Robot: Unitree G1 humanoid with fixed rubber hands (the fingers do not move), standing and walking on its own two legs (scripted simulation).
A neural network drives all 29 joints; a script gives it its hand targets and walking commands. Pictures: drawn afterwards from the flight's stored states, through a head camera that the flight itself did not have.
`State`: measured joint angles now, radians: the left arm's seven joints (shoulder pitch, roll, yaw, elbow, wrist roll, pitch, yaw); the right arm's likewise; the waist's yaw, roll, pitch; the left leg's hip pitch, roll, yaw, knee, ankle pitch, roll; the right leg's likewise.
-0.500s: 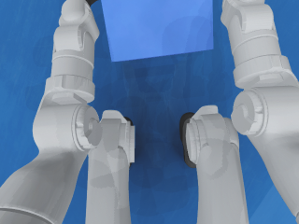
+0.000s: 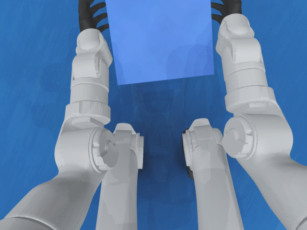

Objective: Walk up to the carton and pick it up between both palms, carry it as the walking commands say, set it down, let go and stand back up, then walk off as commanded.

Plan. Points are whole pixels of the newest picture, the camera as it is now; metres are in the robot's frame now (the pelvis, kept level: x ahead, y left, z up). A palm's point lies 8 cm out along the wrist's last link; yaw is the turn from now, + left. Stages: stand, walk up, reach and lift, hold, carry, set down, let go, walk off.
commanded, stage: reach and lift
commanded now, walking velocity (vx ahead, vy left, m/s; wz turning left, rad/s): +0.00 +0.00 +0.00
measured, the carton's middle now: (157, 23) +0.56 -0.01 -0.19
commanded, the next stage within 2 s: none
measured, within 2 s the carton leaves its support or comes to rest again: neither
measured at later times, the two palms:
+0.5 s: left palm (76, 26) +0.50 +0.13 -0.03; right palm (244, 12) +0.51 -0.15 -0.03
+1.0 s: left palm (47, 17) +0.49 +0.14 +0.05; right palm out of the picture +0.49 -0.15 +0.05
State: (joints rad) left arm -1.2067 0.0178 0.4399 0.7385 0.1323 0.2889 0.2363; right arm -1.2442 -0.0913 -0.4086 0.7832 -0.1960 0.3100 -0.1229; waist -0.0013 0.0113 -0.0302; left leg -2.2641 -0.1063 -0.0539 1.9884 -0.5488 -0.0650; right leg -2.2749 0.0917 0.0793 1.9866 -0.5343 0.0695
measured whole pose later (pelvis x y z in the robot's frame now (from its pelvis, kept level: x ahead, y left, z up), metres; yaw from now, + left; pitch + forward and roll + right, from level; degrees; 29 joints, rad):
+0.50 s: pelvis +0.00 +0.00 +0.05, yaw +0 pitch +46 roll +1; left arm -1.12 -0.05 0.48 0.70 0.20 0.33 0.26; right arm -1.13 -0.02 -0.44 0.73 -0.26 0.36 -0.12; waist 0.00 0.02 -0.14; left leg -2.13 -0.13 -0.08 1.84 -0.52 -0.07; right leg -2.14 0.10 0.09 1.84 -0.51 0.07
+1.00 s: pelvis +0.01 +0.00 +0.10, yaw +0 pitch +43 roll +0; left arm -1.00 -0.08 0.49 0.70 0.23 0.34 0.24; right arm -1.02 0.01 -0.46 0.75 -0.29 0.36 -0.08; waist 0.00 0.01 -0.21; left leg -1.90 -0.13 -0.09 1.66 -0.51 -0.06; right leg -1.91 0.11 0.10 1.66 -0.50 0.07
